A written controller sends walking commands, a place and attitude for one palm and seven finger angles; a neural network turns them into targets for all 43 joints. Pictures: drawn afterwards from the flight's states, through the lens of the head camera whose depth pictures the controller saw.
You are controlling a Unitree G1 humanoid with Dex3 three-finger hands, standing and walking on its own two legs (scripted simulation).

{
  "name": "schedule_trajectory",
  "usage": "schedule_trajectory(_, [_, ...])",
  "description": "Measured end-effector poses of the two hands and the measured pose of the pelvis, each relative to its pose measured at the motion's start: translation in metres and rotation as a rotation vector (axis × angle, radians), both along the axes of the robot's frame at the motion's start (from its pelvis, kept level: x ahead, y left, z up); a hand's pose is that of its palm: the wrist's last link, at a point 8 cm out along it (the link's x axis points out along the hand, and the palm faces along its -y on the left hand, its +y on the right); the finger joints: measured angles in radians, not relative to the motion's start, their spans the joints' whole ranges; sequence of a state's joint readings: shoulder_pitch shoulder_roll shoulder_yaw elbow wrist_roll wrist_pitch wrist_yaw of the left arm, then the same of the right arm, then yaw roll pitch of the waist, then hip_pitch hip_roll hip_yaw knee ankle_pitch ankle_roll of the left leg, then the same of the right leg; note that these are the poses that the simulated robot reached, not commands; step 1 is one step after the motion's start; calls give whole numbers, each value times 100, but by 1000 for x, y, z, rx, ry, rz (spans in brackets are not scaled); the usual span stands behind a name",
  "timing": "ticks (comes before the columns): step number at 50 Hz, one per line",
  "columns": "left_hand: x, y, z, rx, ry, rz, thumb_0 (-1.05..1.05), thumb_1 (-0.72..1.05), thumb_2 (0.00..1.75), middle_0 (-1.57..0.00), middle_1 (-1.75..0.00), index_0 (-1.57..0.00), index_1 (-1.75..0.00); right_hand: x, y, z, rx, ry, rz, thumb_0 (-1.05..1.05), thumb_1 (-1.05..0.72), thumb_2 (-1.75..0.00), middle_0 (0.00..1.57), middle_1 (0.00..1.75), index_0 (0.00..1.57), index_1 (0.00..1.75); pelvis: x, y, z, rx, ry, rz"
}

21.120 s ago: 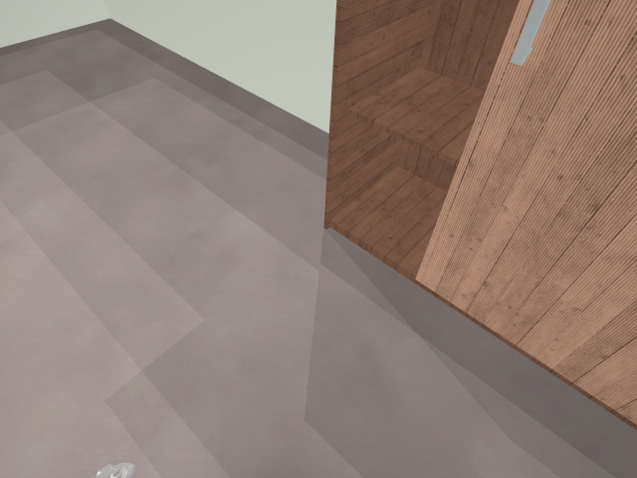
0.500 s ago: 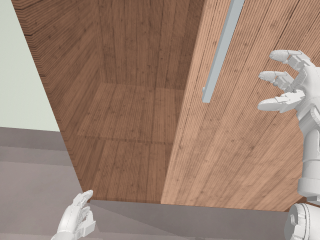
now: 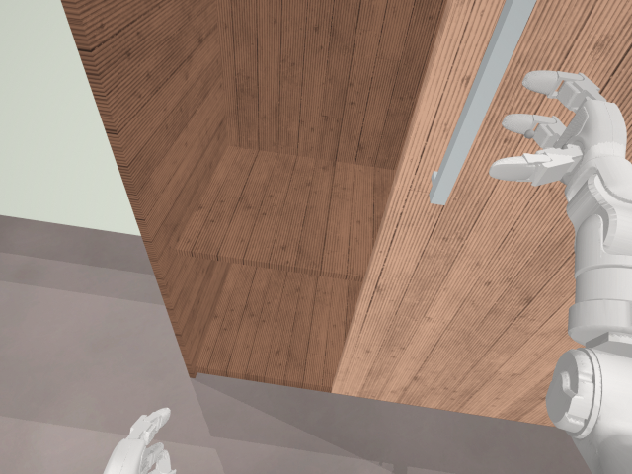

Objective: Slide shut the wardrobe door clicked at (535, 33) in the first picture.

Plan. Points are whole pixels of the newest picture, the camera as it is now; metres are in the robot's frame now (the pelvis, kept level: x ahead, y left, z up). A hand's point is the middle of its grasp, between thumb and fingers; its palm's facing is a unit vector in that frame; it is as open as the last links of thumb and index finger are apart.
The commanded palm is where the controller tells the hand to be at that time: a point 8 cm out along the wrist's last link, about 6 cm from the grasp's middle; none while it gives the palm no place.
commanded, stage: move the hooked fingers beside the handle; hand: right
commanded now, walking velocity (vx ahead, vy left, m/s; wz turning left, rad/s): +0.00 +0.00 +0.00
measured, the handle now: (471, 102) +0.49 -0.13 +0.27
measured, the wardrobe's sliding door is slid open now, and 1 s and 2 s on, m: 0.44 0.44 0.44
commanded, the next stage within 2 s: none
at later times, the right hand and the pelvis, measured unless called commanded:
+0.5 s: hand (524, 128) +0.44 -0.18 +0.27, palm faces +0.05 +1.00 +0.00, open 14.0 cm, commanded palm +0.41 -0.24 +0.25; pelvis +0.00 -0.01 +0.00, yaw -1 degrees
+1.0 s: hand (535, 131) +0.42 -0.18 +0.28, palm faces +0.06 +1.00 -0.02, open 14.0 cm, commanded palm +0.40 -0.24 +0.25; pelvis +0.01 -0.01 +0.00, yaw -1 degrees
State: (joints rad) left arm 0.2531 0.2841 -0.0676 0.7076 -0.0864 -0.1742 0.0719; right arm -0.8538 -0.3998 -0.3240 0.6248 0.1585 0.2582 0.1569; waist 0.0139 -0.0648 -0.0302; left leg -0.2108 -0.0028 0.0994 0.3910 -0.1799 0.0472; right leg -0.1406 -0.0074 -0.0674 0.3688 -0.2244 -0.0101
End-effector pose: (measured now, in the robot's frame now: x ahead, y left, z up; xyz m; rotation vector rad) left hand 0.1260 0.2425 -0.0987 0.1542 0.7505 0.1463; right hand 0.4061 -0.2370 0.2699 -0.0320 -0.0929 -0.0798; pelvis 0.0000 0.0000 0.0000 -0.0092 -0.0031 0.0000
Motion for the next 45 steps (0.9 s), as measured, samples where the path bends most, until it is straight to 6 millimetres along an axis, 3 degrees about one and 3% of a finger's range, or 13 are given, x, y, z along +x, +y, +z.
schedule_trajectory(5, [-2,3,0,0,6,17,1,90,90,-21,-30,-20,-30,-3,-9,2,2,-15,0,-1,50,-30,30,120,31,120,5,-2,0,1,1,8])
schedule_trajectory(13, [11,-1,6,16,-12,-4,1,90,90,-20,-30,-20,-30,-11,-20,-26,-1,65,-19,-1,50,-30,30,120,30,120,2,-6,0,5,-3,-3])
schedule_trajectory(20, [29,-16,11,18,-58,-47,1,90,90,-20,-30,-20,-30,-8,-3,1,-6,-42,19,-1,50,-30,30,120,30,120,2,-11,0,7,-10,-19])
schedule_trajectory(24, [34,-24,11,0,-63,-50,1,90,90,-21,-30,-20,-30,5,5,6,19,12,33,-1,50,-30,30,120,30,120,3,-13,-1,6,2,-16])
schedule_trajectory(29, [26,-25,7,-18,-35,-28,1,90,90,-21,-30,-20,-30,13,0,-6,29,58,11,-1,50,-30,34,123,32,121,5,-14,0,3,15,-2])
schedule_trajectory(34, [13,-22,2,-22,5,-11,1,90,90,-21,-30,-20,-30,2,-9,-9,0,-5,-14,-1,50,-30,34,123,32,121,8,-14,0,4,6,6])
schedule_trajectory(40, [6,-14,1,8,38,-10,1,90,90,-21,-30,-20,-30,-5,-18,-25,0,56,-16,-1,50,-30,32,121,31,120,6,-12,-1,7,-6,-7])
schedule_trajectory(45, [12,-11,3,24,12,-20,1,90,90,-21,-30,-20,-30,-7,-13,-15,-3,9,-11,-1,50,-30,31,121,31,120,5,-13,0,9,-8,-13])
